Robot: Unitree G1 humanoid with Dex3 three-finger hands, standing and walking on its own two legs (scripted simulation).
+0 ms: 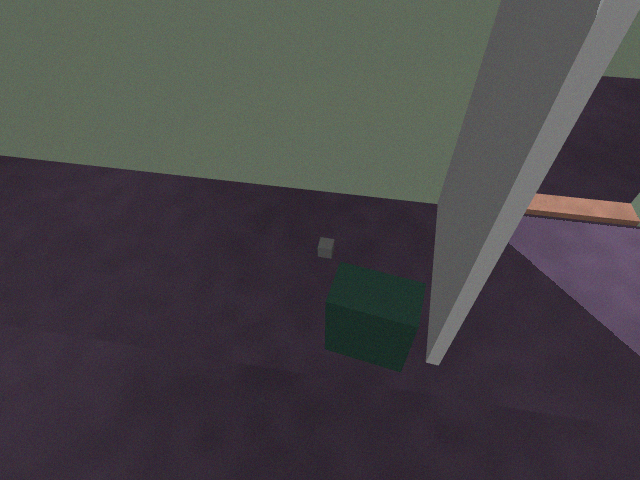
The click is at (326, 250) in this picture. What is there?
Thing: cube
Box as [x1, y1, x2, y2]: [318, 237, 333, 258]
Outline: 320,237 318,244 318,256 331,258 333,250 333,239
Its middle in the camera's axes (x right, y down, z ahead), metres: +0.02 +0.05 +1.59
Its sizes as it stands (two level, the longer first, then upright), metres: 0.059 0.059 0.059
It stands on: the floor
